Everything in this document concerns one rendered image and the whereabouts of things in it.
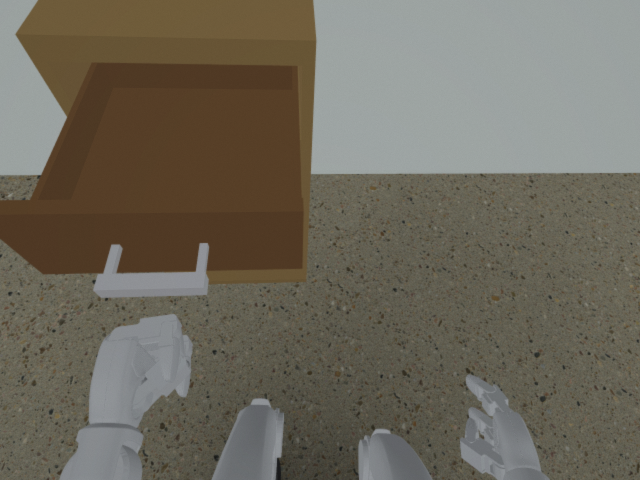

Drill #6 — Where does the cabinet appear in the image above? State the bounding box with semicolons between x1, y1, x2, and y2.
15;0;316;284

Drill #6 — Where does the left robot thigh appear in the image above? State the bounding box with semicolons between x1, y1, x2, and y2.
211;405;284;480

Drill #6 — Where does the right robot hand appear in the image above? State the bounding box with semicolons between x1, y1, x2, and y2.
460;375;541;480

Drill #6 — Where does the drawer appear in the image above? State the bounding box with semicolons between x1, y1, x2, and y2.
0;62;304;274

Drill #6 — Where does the left robot forearm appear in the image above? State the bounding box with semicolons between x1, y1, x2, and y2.
59;423;144;480

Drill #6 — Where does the left robot hand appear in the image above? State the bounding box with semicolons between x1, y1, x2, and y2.
89;314;193;428

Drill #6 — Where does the right robot shin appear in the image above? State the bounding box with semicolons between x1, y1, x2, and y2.
371;429;391;437

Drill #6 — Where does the handle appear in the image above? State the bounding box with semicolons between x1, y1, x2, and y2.
93;243;209;298

